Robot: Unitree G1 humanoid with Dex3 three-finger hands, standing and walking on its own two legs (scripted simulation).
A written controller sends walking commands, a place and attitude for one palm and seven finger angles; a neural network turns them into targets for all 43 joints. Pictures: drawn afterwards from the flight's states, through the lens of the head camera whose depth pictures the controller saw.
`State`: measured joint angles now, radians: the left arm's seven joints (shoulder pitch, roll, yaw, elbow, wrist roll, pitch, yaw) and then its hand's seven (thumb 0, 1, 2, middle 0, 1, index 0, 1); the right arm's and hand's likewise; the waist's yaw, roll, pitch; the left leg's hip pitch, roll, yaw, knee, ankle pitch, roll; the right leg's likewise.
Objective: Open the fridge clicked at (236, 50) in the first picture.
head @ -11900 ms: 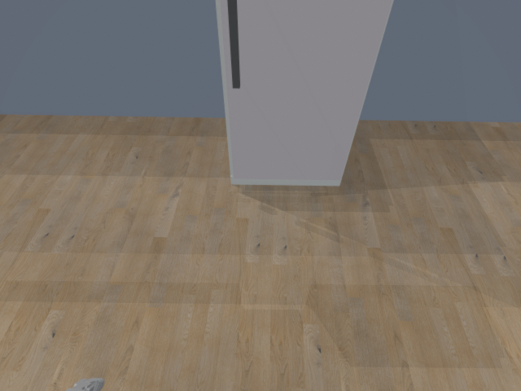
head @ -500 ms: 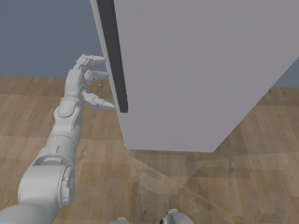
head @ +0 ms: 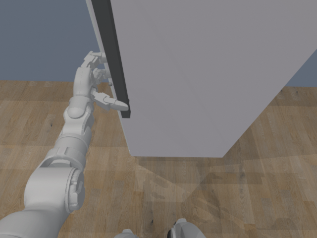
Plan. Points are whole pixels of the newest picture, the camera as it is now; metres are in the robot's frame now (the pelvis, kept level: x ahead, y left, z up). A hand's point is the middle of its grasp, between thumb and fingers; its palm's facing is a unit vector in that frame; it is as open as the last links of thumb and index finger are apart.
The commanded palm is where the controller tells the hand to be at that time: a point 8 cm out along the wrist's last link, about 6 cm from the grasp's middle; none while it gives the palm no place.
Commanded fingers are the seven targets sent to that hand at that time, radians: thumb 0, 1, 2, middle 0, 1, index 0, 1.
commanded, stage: feel for the door with the fingertips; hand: left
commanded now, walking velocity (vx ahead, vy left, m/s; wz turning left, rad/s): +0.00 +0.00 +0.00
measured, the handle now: (116, 57) +0.52 +0.08 +0.13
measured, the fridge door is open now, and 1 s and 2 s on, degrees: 0 0 0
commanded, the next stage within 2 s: slide the fingers in behind the handle in 0.16 s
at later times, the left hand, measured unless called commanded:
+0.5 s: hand (109, 82) +0.49 +0.10 +0.09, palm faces -0.09 -1.00 -0.03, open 13.7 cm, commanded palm +0.46 +0.15 +0.09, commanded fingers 0.00 -0.50 0.30 -0.30 -1.20 -0.30 -1.20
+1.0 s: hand (115, 87) +0.47 +0.09 +0.09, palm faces -0.09 -1.00 -0.02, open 14.0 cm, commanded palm +0.44 +0.14 +0.09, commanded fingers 0.00 -0.50 0.30 -0.30 -1.20 -0.30 -1.20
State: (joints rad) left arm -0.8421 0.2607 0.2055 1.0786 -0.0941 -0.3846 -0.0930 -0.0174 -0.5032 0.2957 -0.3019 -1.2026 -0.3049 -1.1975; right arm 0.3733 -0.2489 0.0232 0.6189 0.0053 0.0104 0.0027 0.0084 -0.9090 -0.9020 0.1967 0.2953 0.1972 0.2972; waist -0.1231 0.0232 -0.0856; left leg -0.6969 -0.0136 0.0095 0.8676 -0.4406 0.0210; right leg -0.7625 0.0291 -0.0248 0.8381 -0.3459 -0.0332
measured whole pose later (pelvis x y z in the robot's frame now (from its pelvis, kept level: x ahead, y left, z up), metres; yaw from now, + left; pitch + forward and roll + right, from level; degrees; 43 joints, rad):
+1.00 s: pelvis +0.00 +0.00 +0.00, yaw +0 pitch +15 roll +0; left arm -0.80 0.20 0.15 1.03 -0.09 -0.39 -0.05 -0.02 -0.50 0.30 -0.30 -1.20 -0.30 -1.20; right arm 0.37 -0.24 0.02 0.61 0.00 0.01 0.01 0.01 -0.91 -0.90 0.20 0.30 0.20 0.30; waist -0.11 0.02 -0.09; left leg -0.68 -0.02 0.01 0.86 -0.44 0.02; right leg -0.75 0.03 -0.03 0.83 -0.35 -0.03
